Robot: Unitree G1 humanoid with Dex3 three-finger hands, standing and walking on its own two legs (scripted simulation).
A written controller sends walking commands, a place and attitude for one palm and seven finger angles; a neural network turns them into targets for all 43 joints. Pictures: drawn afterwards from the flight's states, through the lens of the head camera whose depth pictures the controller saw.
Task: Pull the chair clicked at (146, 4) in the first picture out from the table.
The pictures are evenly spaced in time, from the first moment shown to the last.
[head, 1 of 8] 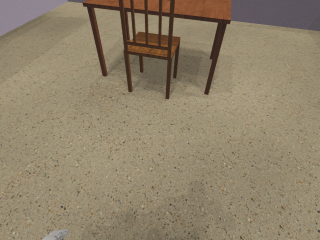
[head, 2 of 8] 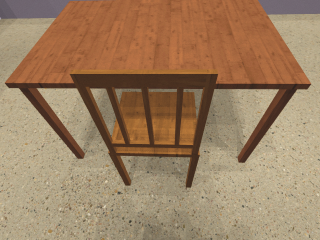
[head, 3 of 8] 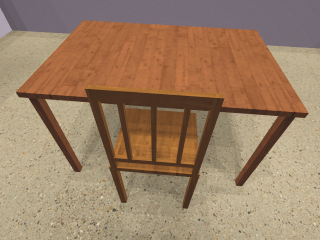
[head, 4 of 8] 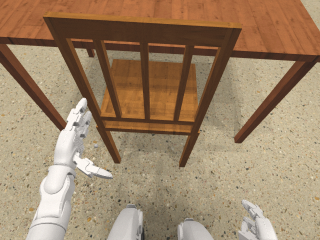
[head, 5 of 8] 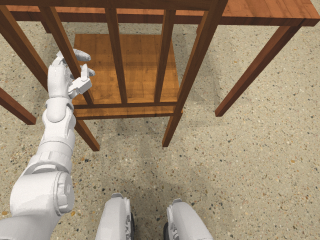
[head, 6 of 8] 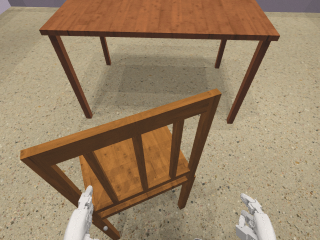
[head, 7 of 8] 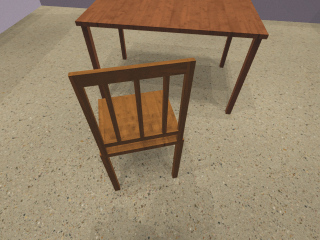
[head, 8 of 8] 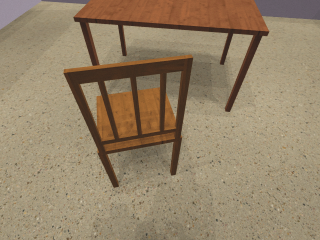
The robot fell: no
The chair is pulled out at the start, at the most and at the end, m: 0.00 0.57 0.55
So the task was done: yes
